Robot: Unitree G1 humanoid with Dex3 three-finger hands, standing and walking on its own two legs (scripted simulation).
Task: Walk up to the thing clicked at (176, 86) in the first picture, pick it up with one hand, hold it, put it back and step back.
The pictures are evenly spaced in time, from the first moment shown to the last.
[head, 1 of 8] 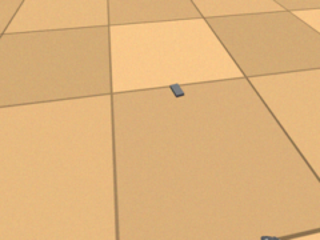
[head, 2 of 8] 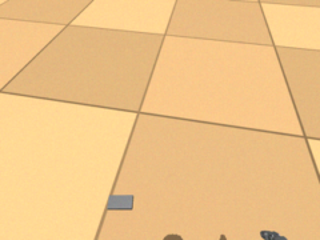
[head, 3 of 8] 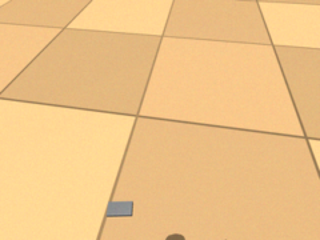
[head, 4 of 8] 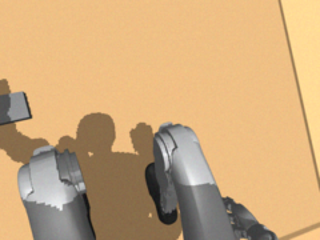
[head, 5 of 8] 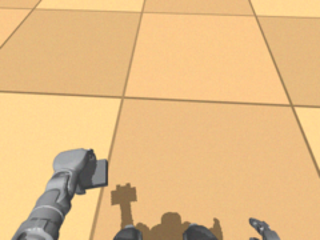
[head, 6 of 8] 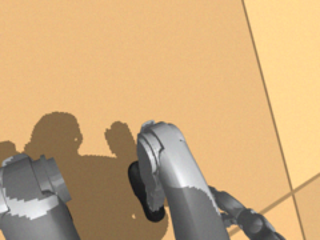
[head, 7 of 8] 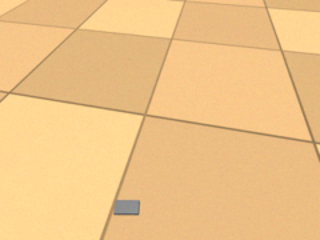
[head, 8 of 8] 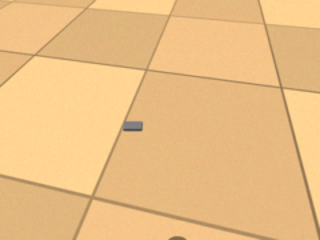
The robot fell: no
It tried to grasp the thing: yes
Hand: left
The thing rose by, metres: 0.68
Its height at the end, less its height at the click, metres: +0.00
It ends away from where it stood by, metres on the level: 0.02
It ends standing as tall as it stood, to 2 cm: yes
